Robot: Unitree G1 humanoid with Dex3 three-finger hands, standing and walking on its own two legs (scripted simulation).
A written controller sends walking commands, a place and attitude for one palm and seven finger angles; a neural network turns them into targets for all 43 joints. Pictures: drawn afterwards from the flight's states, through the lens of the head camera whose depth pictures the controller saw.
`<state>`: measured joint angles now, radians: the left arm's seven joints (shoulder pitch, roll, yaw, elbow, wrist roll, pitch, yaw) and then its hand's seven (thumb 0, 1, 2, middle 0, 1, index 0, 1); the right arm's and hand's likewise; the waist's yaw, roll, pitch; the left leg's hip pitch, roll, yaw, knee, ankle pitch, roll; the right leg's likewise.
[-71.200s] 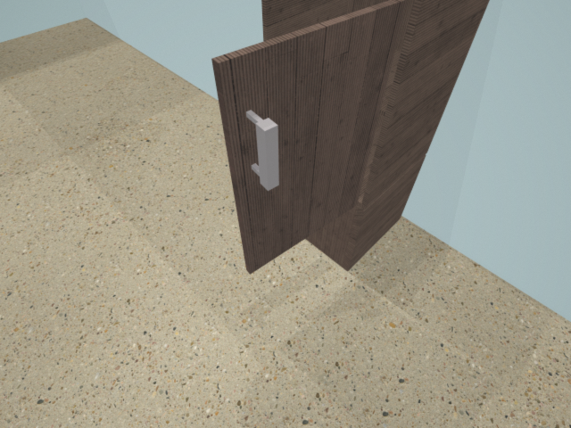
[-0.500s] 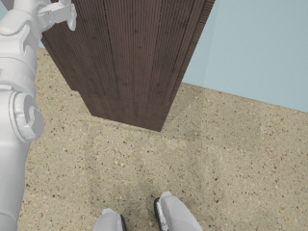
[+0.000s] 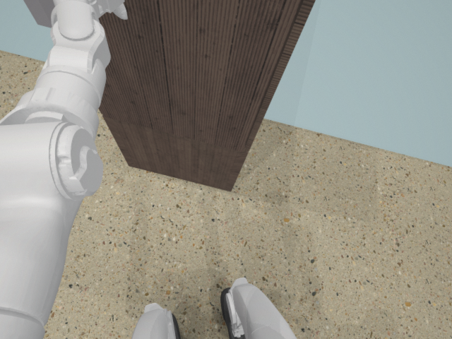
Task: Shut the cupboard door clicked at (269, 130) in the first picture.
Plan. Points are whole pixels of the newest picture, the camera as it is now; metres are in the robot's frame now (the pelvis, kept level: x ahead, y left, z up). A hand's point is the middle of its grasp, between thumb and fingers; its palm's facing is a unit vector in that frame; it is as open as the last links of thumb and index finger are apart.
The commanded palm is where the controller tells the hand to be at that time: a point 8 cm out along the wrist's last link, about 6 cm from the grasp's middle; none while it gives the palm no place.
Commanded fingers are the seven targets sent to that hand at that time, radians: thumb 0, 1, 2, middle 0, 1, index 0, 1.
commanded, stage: pull the fist back off the door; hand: left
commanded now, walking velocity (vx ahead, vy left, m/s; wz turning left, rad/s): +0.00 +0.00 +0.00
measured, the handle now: out of the picture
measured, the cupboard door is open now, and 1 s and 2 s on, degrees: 0 0 0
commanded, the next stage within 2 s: draw the hand back to the body in 0.62 s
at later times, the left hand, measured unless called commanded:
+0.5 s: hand (121, 27) +0.55 +0.04 +0.15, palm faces -0.01 -1.00 -0.02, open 3.1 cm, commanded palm +0.51 +0.08 +0.16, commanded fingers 0.00 0.90 0.90 -1.30 -1.50 -1.30 -1.50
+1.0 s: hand (84, 63) +0.48 +0.08 +0.17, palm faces +0.03 -1.00 -0.02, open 3.1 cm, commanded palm +0.42 +0.13 +0.18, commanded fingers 0.00 0.90 0.90 -1.30 -1.50 -1.30 -1.50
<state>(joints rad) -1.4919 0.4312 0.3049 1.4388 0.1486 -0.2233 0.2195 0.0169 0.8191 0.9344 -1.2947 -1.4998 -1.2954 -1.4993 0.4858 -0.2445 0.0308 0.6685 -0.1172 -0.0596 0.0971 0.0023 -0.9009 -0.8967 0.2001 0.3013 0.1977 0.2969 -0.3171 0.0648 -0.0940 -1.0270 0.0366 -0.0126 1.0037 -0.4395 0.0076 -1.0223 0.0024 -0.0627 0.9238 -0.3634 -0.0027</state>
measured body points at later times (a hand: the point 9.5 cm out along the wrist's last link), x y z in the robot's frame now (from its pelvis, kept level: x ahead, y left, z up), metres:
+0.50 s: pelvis +0.02 +0.00 +0.03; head +0.12 -0.01 +0.47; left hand +0.54 +0.09 +0.16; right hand -0.02 -0.26 -0.08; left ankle +0.00 +0.11 -0.67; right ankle +0.03 -0.12 -0.67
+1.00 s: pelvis +0.02 -0.01 +0.05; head +0.06 -0.04 +0.49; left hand +0.47 +0.14 +0.17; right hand +0.05 -0.26 -0.09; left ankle +0.00 +0.11 -0.67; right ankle +0.03 -0.12 -0.67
